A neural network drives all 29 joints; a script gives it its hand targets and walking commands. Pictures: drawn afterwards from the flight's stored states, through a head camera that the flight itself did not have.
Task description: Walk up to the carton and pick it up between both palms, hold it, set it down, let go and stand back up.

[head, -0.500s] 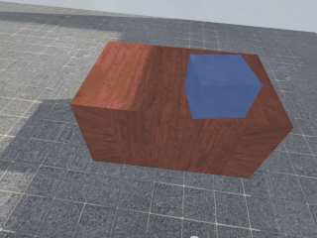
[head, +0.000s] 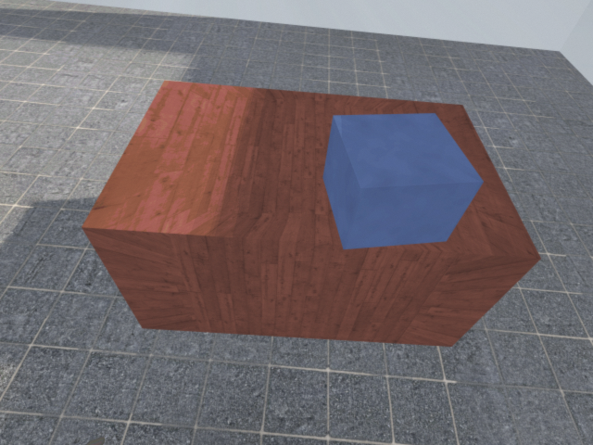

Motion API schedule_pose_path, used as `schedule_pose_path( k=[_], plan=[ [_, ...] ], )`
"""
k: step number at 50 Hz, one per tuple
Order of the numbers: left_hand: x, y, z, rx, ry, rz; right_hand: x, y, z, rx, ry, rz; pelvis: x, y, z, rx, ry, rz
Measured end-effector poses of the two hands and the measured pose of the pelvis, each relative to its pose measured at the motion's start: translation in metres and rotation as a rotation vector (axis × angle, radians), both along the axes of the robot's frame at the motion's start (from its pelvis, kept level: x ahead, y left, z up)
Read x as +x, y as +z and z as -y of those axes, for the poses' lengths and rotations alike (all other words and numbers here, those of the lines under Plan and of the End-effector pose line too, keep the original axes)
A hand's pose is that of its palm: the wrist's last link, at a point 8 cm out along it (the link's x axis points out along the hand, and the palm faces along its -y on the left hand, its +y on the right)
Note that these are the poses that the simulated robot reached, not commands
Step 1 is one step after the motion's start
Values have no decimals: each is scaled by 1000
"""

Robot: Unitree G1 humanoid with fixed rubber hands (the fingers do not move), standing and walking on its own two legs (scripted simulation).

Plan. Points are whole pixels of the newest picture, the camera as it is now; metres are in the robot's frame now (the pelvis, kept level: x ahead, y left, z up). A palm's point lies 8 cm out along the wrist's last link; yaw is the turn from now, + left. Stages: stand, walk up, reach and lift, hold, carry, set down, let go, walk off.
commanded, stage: walk up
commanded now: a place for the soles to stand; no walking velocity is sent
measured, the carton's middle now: (390, 179) +0.73 -0.19 -0.10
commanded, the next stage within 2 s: none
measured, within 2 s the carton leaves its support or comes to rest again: neither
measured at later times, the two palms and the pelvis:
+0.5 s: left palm (131, 412) +0.19 +0.26 -0.11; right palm out of the picture +0.14 -0.39 -0.09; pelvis +0.09 -0.05 -0.01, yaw -5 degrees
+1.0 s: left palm (194, 344) +0.30 +0.19 -0.12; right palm out of the picture +0.17 -0.45 -0.10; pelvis +0.17 -0.11 -0.02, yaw -8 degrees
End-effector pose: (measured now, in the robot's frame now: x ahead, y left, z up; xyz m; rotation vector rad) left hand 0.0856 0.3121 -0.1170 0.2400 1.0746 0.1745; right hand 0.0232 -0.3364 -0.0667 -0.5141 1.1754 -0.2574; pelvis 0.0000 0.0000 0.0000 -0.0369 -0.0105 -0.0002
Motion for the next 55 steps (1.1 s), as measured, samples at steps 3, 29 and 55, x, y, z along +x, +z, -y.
schedule_pose_path(
  k=[3, 29, 55],
  plan=[
    [22, 0, 6, -9, -7, 19, -3, 5, 6, -12, -17, -31, 15, 1, 4, 4, -4, 4],
    [129, -4, 49, 33, -89, -19, 110, -22, 45, 19, -66, 68, 106, -14, 43, 27, -91, -2],
    [223, 1, 120, 75, -134, -38, 186, -27, 121, 21, -122, 93, 188, -14, 114, 45, -152, 3]
  ],
)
